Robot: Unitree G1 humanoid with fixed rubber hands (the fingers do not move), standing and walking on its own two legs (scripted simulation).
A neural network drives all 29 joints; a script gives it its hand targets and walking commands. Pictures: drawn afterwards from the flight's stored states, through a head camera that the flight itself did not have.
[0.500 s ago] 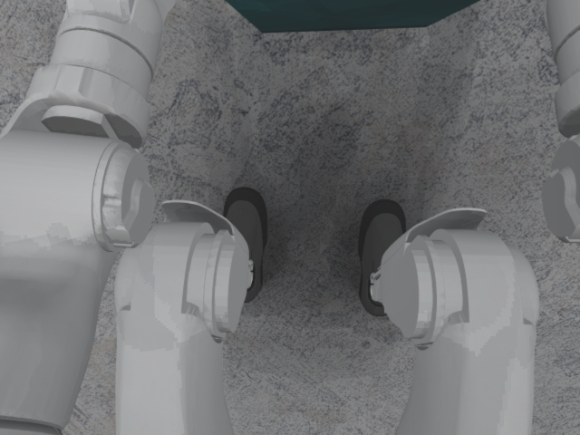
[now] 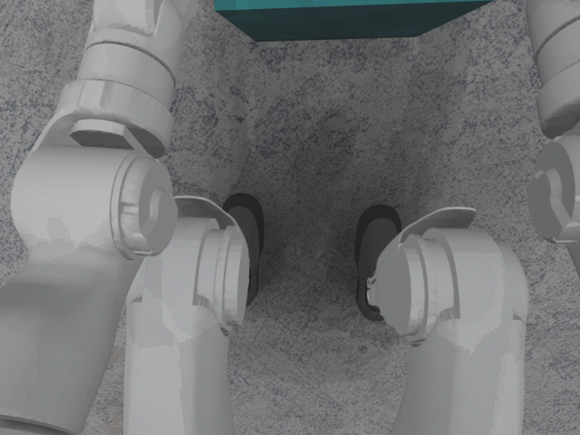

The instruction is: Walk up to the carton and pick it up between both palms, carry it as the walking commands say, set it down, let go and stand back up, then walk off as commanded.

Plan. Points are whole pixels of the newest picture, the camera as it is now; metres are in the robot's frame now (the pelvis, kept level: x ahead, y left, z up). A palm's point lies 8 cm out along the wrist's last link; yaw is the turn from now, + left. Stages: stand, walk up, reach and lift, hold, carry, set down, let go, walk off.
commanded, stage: reach and lift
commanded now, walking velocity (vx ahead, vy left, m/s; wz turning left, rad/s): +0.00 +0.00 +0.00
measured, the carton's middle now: out of the picture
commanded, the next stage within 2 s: none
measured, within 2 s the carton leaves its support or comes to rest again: leaves its support in 0.54 s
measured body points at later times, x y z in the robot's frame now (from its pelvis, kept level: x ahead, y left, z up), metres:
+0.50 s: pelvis +0.00 +0.00 +0.00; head +0.38 -0.02 +0.23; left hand +0.56 +0.16 -0.19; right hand +0.58 -0.16 -0.19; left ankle +0.12 +0.13 -0.33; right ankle +0.11 -0.11 -0.33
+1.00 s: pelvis +0.00 +0.01 +0.03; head +0.38 -0.02 +0.25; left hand +0.57 +0.14 -0.14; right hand +0.59 -0.17 -0.13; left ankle +0.12 +0.13 -0.33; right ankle +0.11 -0.11 -0.33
